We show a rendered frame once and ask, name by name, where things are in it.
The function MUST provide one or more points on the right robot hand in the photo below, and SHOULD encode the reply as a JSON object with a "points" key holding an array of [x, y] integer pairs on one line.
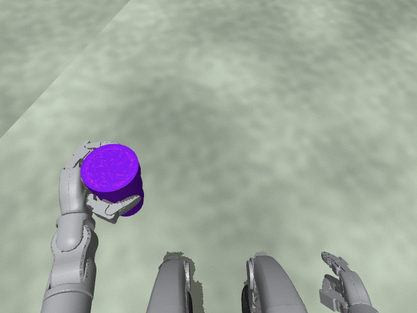
{"points": [[339, 295]]}

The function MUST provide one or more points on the cup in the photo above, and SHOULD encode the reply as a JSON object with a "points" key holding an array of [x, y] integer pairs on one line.
{"points": [[112, 172]]}

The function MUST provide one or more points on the left robot arm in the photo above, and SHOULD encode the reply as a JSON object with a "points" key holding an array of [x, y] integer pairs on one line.
{"points": [[70, 287]]}

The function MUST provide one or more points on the left robot hand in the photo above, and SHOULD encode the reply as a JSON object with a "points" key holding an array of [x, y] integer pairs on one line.
{"points": [[74, 196]]}

